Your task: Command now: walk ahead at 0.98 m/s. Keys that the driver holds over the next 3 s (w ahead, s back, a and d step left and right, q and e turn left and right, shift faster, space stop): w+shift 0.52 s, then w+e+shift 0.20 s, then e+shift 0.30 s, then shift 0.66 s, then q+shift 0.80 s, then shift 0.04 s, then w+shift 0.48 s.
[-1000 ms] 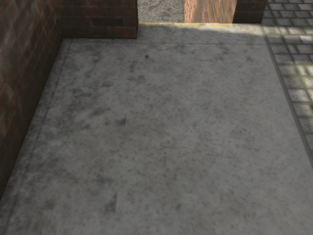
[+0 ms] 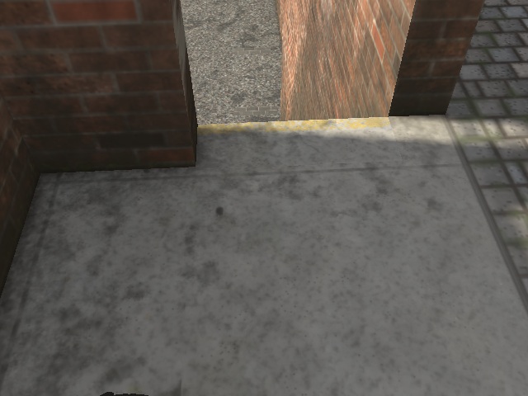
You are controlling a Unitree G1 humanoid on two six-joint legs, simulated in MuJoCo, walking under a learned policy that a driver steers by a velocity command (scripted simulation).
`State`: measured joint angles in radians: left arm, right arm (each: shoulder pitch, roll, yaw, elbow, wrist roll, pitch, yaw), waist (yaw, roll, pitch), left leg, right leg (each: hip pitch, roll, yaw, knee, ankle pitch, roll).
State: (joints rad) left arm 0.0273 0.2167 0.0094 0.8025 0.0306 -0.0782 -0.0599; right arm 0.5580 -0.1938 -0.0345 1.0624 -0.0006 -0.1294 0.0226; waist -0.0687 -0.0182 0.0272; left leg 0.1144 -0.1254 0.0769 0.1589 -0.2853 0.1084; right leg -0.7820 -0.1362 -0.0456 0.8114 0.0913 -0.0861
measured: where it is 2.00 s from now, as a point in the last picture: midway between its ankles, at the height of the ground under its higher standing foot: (259, 194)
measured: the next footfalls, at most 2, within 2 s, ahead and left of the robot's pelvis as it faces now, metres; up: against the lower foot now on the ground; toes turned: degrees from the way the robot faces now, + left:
right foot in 0.16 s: +0.37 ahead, -0.09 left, +0.00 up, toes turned -3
left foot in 0.62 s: +0.83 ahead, +0.08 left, +0.00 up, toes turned +1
